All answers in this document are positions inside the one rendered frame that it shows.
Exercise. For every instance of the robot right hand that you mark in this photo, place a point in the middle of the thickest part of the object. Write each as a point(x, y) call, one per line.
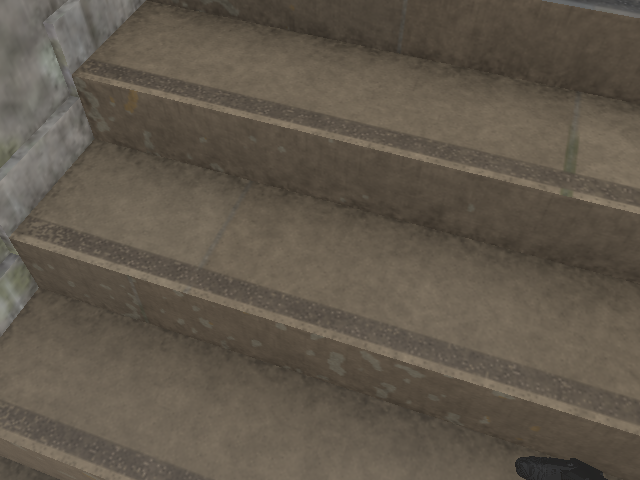
point(543, 468)

